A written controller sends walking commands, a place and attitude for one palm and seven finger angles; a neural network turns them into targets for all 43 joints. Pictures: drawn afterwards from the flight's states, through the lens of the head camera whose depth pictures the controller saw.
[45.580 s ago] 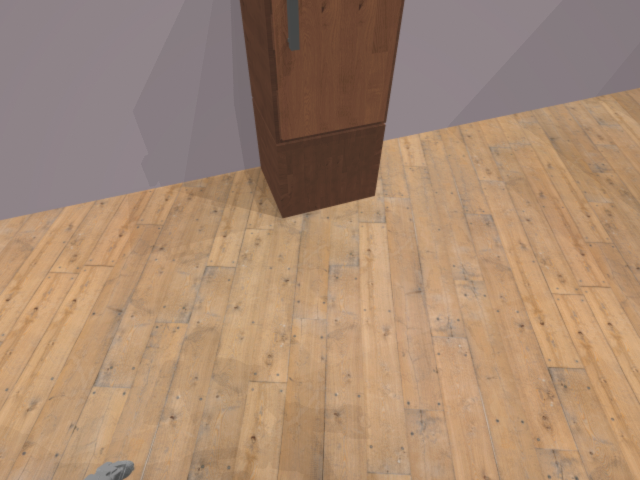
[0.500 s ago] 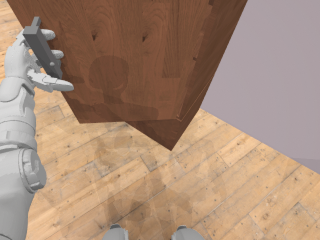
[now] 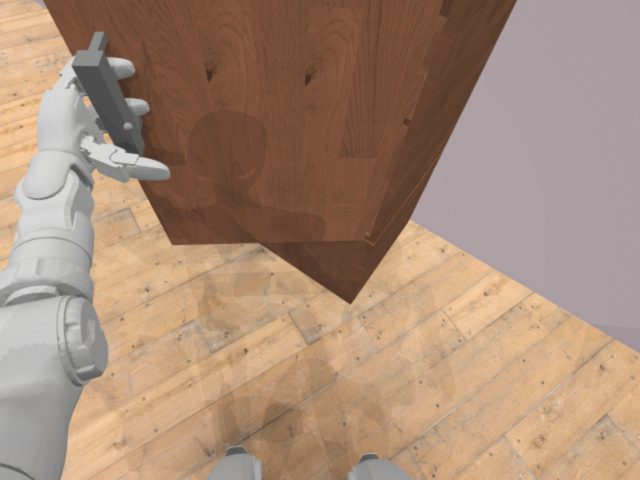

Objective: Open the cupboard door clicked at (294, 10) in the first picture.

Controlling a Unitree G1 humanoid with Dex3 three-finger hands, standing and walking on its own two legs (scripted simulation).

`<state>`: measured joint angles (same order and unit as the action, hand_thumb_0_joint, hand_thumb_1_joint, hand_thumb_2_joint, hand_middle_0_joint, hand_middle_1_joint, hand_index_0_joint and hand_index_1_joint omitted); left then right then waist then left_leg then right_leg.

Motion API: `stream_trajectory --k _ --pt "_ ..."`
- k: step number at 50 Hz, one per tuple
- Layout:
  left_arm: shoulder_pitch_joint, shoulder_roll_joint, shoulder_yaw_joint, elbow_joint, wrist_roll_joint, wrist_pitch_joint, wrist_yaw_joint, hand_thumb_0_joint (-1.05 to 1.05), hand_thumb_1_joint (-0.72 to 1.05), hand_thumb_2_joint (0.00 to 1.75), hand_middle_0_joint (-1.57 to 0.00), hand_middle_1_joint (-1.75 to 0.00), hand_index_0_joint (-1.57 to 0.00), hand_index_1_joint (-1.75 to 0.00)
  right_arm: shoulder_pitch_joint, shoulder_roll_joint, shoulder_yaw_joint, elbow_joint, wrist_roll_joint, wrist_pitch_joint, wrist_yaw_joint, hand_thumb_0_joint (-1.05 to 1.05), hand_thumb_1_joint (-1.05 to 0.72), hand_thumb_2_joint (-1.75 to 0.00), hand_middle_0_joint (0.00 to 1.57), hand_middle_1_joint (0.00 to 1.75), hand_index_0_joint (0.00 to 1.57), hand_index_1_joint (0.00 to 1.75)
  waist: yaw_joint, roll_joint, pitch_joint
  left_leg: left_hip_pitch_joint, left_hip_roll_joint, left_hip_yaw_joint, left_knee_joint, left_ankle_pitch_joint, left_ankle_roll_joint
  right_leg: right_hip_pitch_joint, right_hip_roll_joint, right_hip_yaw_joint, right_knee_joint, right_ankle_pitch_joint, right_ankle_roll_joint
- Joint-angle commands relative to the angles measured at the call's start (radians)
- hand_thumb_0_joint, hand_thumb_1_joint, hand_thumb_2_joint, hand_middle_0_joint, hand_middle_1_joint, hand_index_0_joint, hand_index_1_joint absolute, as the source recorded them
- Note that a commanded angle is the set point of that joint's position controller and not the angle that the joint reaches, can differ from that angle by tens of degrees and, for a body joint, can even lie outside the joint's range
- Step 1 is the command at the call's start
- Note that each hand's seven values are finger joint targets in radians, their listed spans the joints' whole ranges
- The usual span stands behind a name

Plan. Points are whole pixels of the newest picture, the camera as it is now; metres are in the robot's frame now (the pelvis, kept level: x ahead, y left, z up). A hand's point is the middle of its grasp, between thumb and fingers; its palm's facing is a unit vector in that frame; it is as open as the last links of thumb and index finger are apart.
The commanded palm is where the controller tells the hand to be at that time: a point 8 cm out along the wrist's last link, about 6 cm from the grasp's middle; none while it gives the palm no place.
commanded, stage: close the thumb around the handle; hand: left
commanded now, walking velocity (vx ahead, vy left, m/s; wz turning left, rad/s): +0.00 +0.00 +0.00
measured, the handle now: (117, 98) +0.56 +0.22 +0.12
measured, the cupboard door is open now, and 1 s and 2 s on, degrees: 39 39 56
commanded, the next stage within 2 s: pull the door open along its arc in 0.76 s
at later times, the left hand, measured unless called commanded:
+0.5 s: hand (129, 126) +0.51 +0.20 +0.12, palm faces +0.02 -1.00 +0.00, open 8.8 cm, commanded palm +0.49 +0.23 +0.12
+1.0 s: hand (129, 126) +0.51 +0.20 +0.12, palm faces +0.02 -1.00 +0.00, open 6.0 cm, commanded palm +0.47 +0.24 +0.12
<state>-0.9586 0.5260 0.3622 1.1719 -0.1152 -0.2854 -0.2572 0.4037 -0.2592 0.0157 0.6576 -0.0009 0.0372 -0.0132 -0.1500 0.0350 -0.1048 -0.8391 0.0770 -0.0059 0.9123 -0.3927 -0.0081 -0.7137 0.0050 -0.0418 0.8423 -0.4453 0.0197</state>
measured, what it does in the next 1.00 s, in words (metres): stands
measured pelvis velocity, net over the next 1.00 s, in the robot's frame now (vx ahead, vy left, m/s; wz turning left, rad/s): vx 0.01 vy -0.01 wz -0.01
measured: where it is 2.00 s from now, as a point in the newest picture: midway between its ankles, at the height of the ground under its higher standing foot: outside the picture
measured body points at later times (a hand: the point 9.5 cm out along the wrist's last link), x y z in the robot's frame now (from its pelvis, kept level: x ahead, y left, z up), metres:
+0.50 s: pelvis -0.01 +0.00 +0.00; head +0.11 +0.02 +0.43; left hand +0.51 +0.25 +0.12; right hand -0.02 -0.27 -0.11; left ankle +0.02 +0.12 -0.69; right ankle -0.03 -0.14 -0.69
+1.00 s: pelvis +0.01 -0.01 +0.00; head +0.11 +0.01 +0.44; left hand +0.51 +0.25 +0.12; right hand +0.00 -0.27 -0.11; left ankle +0.02 +0.12 -0.69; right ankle -0.03 -0.14 -0.69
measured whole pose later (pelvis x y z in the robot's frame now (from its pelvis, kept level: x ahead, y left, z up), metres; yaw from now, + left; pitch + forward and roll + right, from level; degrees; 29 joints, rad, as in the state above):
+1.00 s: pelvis +0.01 -0.01 +0.00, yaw -1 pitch +19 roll -3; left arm -0.92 0.55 0.41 1.16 -0.11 -0.29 -0.28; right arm 0.40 -0.27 0.02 0.65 0.00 0.04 -0.02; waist -0.16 0.04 -0.11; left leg -0.83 0.09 0.00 0.90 -0.40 -0.02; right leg -0.71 0.02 -0.03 0.84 -0.45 0.01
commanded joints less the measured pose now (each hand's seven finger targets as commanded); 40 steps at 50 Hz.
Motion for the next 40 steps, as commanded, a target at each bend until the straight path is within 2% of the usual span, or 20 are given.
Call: stream_trajectory --k 1,2,3,7,8,10,12,16,17,18,21,24,28,29,30,32,33,34,37,40 --pt "-0.477 0.188 0.01 -0.215 -0.005 -0.069 -0.016 0.0 -0.5 0.3 -0.3 -1.2 -0.3 -1.2 0.168 -0.185 -0.062 -0.041 -0.001 -0.013 -0.019 0.0 -0.9 -0.9 0.2 0.3 0.2 0.3 -0.039 0.112 -0.433 0.484 -0.04 -0.043 -0.059 0.417 0.032 -0.003 0.058 -0.014 -0.081 0.387 -0.032" --pt "-0.492 0.162 -0.01 -0.23 -0.007 -0.07 -0.018 0.0 -0.5 0.3 -0.3 -1.2 -0.3 -1.2 0.161 -0.18 -0.063 -0.044 0.001 -0.016 -0.015 0.0 -0.9 -0.9 0.2 0.3 0.2 0.3 -0.044 0.135 -0.448 0.503 -0.039 -0.039 -0.057 0.419 0.031 -0.011 0.058 -0.012 -0.085 0.391 -0.029" --pt "-0.472 0.183 0.009 -0.212 -0.003 -0.069 -0.018 0.0 -0.5 0.3 -0.3 -1.2 -0.3 -1.2 0.164 -0.183 -0.064 -0.041 0.0 -0.015 -0.016 0.0 -0.9 -0.9 0.2 0.3 0.2 0.3 -0.036 0.117 -0.44 0.491 -0.038 -0.041 -0.055 0.411 0.03 -0.01 0.058 -0.013 -0.084 0.383 -0.03" --pt "-0.501 0.201 0.013 -0.2 -0.002 -0.067 -0.016 0.0 -0.28 0.4 -0.32 -1.22 -0.32 -1.22 0.166 -0.186 -0.06 -0.04 0.001 -0.014 -0.02 0.0 -0.9 -0.9 0.2 0.3 0.2 0.3 -0.051 0.098 -0.415 0.459 -0.038 -0.039 -0.061 0.38 0.034 -0.005 0.058 -0.011 -0.089 0.373 -0.027" --pt "-0.485 0.199 0.016 -0.202 -0.002 -0.066 -0.018 0.0 -0.22 0.42 -0.32 -1.23 -0.32 -1.23 0.166 -0.185 -0.061 -0.042 0.0 -0.015 -0.019 0.0 -0.9 -0.9 0.2 0.3 0.2 0.3 -0.04 0.109 -0.426 0.458 -0.042 -0.035 -0.06 0.38 0.034 0.004 0.058 -0.009 -0.089 0.376 -0.027" --pt "-0.48 0.197 0.005 -0.175 0.0 -0.06 -0.019 0.0 -0.11 0.47 -0.33 -1.24 -0.33 -1.24 0.163 -0.187 -0.059 -0.043 0.003 -0.013 -0.021 0.0 -0.9 -0.9 0.2 0.3 0.2 0.3 -0.051 0.089 -0.388 0.435 -0.039 -0.036 -0.065 0.343 0.035 -0.01 0.058 -0.009 -0.097 0.347 -0.027" --pt "-0.511 0.21 0.016 -0.209 0.0 -0.071 -0.017 0.0 0.0 0.52 -0.34 -1.25 -0.34 -1.25 0.169 -0.187 -0.061 -0.039 0.0 -0.017 -0.021 0.0 -0.9 -0.9 0.2 0.3 0.2 0.3 -0.049 0.114 -0.427 0.46 -0.04 -0.038 -0.062 0.356 0.035 -0.009 0.058 -0.008 -0.093 0.349 -0.027" --pt "-0.505 0.182 -0.004 -0.194 -0.002 -0.07 -0.016 0.0 0.23 0.61 -0.35 -1.28 -0.35 -1.28 0.175 -0.184 -0.059 -0.037 -0.002 -0.018 -0.021 0.0 -0.9 -0.9 0.2 0.3 0.2 0.3 -0.055 0.113 -0.402 0.454 -0.04 -0.04 -0.062 0.351 0.035 -0.021 0.06 -0.013 -0.093 0.335 -0.03" --pt "-0.506 0.204 0.007 -0.191 0.003 -0.07 -0.015 0.0 0.28 0.64 -0.36 -1.28 -0.36 -1.28 0.172 -0.188 -0.06 -0.036 0.001 -0.017 -0.022 0.0 -0.9 -0.9 0.2 0.3 0.2 0.3 -0.052 0.118 -0.403 0.453 -0.038 -0.04 -0.062 0.341 0.034 -0.027 0.06 -0.009 -0.095 0.33 -0.028" --pt "-0.509 0.179 -0.012 -0.191 0.0 -0.066 -0.015 0.0 0.34 0.66 -0.36 -1.29 -0.36 -1.29 0.171 -0.185 -0.061 -0.035 0.001 -0.018 -0.021 0.0 -0.9 -0.9 0.2 0.3 0.2 0.3 -0.06 0.107 -0.401 0.449 -0.04 -0.038 -0.064 0.33 0.036 -0.025 0.06 -0.009 -0.1 0.327 -0.026" --pt "-0.515 0.243 0.033 -0.169 0.002 -0.061 -0.016 0.0 0.51 0.73 -0.37 -1.31 -0.37 -1.31 0.181 -0.194 -0.058 -0.03 0.0 -0.018 -0.027 0.0 -0.9 -0.9 0.2 0.3 0.2 0.3 -0.059 0.086 -0.392 0.412 -0.042 -0.035 -0.061 0.321 0.042 -0.003 0.058 -0.004 -0.098 0.335 -0.027" --pt "-0.501 0.212 0.012 -0.207 0.004 -0.067 -0.024 0.0 0.68 0.8 -0.38 -1.33 -0.38 -1.33 0.177 -0.187 -0.061 -0.037 0.0 -0.02 -0.023 0.0 -0.9 -0.9 0.2 0.3 0.2 0.3 -0.044 0.143 -0.44 0.465 -0.039 -0.036 -0.059 0.36 0.033 -0.014 0.058 -0.009 -0.092 0.346 -0.03" --pt "-0.504 0.199 0.003 -0.199 -0.004 -0.07 -0.022 0.0 0.9 0.9 -0.4 -1.35 -0.4 -1.35 0.177 -0.186 -0.06 -0.033 0.0 -0.021 -0.021 0.0 -0.9 -0.9 0.2 0.3 0.2 0.3 -0.053 0.122 -0.421 0.463 -0.037 -0.04 -0.059 0.365 0.033 -0.018 0.062 -0.012 -0.093 0.35 -0.029" --pt "-0.513 0.206 0.009 -0.227 -0.003 -0.073 -0.02 0.0 0.9 0.9 -0.4 -1.35 -0.4 -1.35 0.179 -0.188 -0.063 -0.034 -0.001 -0.021 -0.021 0.0 -0.9 -0.9 0.2 0.3 0.2 0.3 -0.05 0.142 -0.442 0.476 -0.037 -0.04 -0.058 0.376 0.032 -0.014 0.061 -0.01 -0.091 0.358 -0.029" --pt "-0.502 0.171 -0.015 -0.216 -0.006 -0.068 -0.022 0.0 0.9 0.9 -0.4 -1.35 -0.4 -1.35 0.175 -0.184 -0.064 -0.035 0.0 -0.022 -0.019 0.0 -0.9 -0.9 0.2 0.3 0.2 0.3 -0.056 0.125 -0.433 0.473 -0.04 -0.037 -0.057 0.369 0.034 -0.016 0.062 -0.01 -0.096 0.358 -0.027" --pt "-0.496 0.213 0.021 -0.214 -0.007 -0.071 -0.019 0.0 0.9 0.9 -0.4 -1.35 -0.4 -1.35 0.183 -0.189 -0.064 -0.03 -0.001 -0.022 -0.021 0.0 -0.9 -0.9 0.2 0.3 0.2 0.3 -0.049 0.109 -0.447 0.472 -0.038 -0.038 -0.056 0.389 0.036 0.0 0.062 -0.008 -0.092 0.381 -0.027" --pt "-0.483 0.182 -0.004 -0.204 -0.008 -0.065 -0.022 0.0 0.9 0.9 -0.4 -1.35 -0.4 -1.35 0.178 -0.185 -0.062 -0.033 0.001 -0.021 -0.019 0.0 -0.9 -0.9 0.2 0.3 0.2 0.3 -0.051 0.117 -0.429 0.467 -0.041 -0.035 -0.06 0.382 0.035 -0.003 0.062 -0.011 -0.096 0.376 -0.027" --pt "-0.492 0.202 0.013 -0.217 -0.01 -0.068 -0.021 0.0 0.9 0.9 -0.4 -1.35 -0.4 -1.35 0.179 -0.189 -0.063 -0.032 0.0 -0.021 -0.019 0.0 -0.9 -0.9 0.2 0.3 0.2 0.3 -0.047 0.107 -0.432 0.464 -0.039 -0.037 -0.061 0.378 0.035 0.004 0.062 -0.01 -0.096 0.374 -0.027" --pt "-0.495 0.187 0.003 -0.245 -0.006 -0.075 -0.018 0.0 0.9 0.9 -0.4 -1.35 -0.4 -1.35 0.176 -0.184 -0.065 -0.032 0.0 -0.02 -0.018 0.0 -0.9 -0.9 0.2 0.3 0.2 0.3 -0.046 0.131 -0.45 0.492 -0.04 -0.036 -0.056 0.415 0.034 0.003 0.062 -0.01 -0.091 0.402 -0.028" --pt "-0.464 0.175 -0.006 -0.217 -0.005 -0.069 -0.018 0.0 0.9 0.9 -0.4 -1.35 -0.4 -1.35 0.17 -0.183 -0.064 -0.032 0.001 -0.016 -0.016 0.0 -0.9 -0.9 0.2 0.3 0.2 0.3 -0.044 0.113 -0.416 0.47 -0.04 -0.036 -0.059 0.401 0.033 0.006 0.062 -0.011 -0.093 0.396 -0.03"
